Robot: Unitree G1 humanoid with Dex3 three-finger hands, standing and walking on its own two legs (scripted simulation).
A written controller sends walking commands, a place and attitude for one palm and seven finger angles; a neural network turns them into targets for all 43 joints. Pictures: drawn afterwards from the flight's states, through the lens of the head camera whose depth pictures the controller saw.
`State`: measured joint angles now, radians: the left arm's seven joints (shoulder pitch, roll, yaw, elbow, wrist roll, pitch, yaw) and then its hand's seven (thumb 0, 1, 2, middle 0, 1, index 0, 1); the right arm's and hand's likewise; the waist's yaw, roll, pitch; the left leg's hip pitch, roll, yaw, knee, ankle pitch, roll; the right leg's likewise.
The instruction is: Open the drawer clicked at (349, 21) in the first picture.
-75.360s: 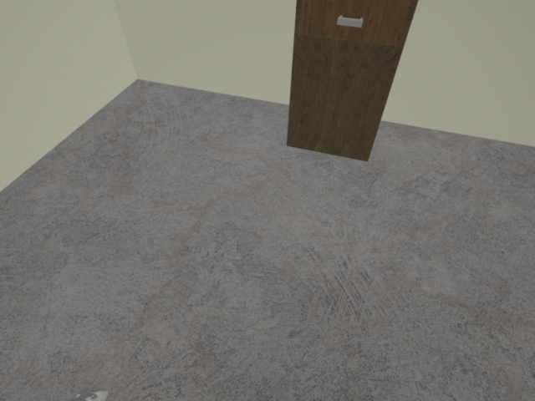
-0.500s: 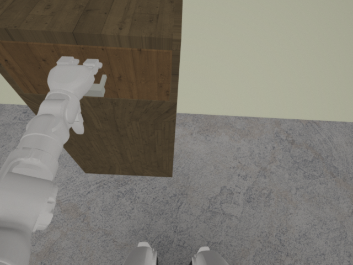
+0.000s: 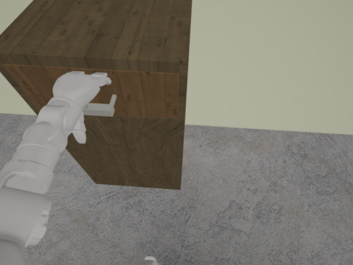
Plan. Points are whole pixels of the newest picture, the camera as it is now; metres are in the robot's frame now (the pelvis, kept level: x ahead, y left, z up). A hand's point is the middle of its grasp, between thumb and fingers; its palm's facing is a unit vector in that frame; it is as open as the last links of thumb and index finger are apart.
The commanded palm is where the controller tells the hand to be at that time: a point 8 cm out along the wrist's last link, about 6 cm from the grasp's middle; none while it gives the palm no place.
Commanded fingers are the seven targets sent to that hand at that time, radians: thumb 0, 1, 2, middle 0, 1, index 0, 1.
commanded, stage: lift the hand off the handle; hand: left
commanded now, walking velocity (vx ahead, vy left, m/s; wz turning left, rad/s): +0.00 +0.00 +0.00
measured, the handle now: (96, 103) +0.53 +0.23 +0.01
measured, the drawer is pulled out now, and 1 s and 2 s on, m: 0.00 0.00 0.00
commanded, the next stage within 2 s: draw the hand back to the body in 0.70 s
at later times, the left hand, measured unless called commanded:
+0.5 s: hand (78, 83) +0.47 +0.21 +0.15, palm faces -0.09 +0.03 -1.00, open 14.6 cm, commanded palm +0.50 +0.22 +0.26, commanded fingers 0.00 -0.50 0.30 -0.15 -0.30 -0.15 -0.30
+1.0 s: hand (82, 61) +0.49 +0.20 +0.18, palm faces +0.02 -0.08 -1.00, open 16.2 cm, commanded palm +0.44 +0.23 +0.26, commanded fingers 0.00 -0.50 0.30 -0.15 -0.30 -0.15 -0.30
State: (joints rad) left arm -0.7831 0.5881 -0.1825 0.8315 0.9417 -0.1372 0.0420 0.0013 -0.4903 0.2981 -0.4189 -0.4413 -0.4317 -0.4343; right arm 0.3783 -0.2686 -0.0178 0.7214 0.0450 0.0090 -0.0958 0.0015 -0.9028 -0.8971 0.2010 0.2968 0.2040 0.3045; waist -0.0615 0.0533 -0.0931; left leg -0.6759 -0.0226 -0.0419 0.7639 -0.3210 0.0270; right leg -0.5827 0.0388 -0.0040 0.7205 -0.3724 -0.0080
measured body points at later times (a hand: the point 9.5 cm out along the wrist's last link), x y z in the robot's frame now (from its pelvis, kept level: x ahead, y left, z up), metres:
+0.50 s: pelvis +0.01 -0.01 +0.01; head +0.06 -0.03 +0.46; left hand +0.46 +0.21 +0.20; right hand +0.10 -0.27 -0.12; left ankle +0.02 +0.10 -0.71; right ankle -0.02 -0.12 -0.71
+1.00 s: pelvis +0.02 -0.01 +0.02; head +0.07 -0.03 +0.46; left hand +0.48 +0.20 +0.24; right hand +0.04 -0.29 -0.12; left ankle +0.02 +0.10 -0.71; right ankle -0.02 -0.12 -0.71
